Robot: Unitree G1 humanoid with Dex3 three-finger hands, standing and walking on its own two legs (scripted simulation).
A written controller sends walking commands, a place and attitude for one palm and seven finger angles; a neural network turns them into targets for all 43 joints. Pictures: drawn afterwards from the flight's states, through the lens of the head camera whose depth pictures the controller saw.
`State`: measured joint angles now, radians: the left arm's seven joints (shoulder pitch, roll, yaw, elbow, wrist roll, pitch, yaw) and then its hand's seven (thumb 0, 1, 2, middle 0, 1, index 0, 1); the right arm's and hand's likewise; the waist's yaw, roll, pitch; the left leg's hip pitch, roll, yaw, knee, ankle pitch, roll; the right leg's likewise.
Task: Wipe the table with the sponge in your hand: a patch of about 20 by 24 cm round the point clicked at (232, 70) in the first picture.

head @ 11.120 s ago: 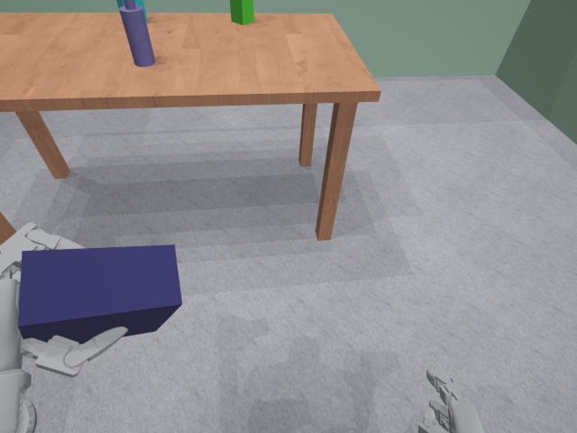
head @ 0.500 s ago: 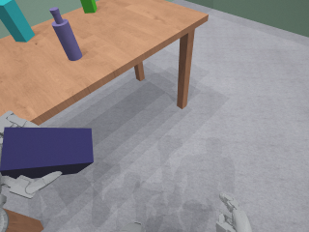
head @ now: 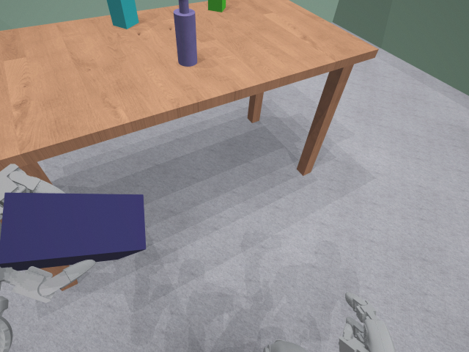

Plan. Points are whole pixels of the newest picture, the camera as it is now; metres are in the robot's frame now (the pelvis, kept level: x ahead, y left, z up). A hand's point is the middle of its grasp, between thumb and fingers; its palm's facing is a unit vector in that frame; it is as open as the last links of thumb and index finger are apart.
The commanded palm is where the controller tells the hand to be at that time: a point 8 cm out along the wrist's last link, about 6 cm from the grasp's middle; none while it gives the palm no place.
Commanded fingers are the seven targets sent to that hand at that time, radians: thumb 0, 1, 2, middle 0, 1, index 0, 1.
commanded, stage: turn to face it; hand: left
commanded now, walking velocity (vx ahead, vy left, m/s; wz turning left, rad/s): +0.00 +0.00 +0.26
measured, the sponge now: (94, 232) +0.23 +0.20 +0.15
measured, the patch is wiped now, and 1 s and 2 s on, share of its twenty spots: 0.00 0.00 0.00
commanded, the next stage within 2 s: take the last steps up to it in 0.06 s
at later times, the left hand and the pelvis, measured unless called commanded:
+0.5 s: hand (30, 320) +0.12 +0.21 +0.17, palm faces +0.47 -0.79 -0.40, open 10.5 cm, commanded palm +0.07 +0.25 +0.18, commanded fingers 0.00 0.10 1.30 -1.20 -1.60 -1.20 -1.60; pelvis -0.07 -0.05 +0.00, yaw +4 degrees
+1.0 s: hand (169, 261) +0.19 +0.10 +0.17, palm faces +0.35 -0.82 -0.45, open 10.5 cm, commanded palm +0.13 +0.14 +0.18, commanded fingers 0.00 0.10 1.30 -1.20 -1.60 -1.20 -1.60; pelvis -0.02 -0.14 -0.01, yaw +1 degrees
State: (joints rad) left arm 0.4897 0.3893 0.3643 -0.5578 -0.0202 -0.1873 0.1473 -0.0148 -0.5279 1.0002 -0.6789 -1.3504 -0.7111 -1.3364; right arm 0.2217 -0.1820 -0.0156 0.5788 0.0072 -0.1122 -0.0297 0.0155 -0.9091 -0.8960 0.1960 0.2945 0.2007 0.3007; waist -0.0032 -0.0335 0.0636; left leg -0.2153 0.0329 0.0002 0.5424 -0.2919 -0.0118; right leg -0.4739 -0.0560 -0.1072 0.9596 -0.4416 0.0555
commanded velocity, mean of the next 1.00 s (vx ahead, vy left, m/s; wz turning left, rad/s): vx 0.26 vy -0.13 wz -0.03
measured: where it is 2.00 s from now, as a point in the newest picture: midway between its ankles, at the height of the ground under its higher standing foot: outside the picture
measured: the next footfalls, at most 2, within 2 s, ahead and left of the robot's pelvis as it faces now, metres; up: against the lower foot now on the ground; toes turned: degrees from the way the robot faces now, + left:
right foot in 0.16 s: +0.03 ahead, -0.12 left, +0.00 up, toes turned -3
left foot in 0.44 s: -0.05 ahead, +0.09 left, +0.00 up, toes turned +11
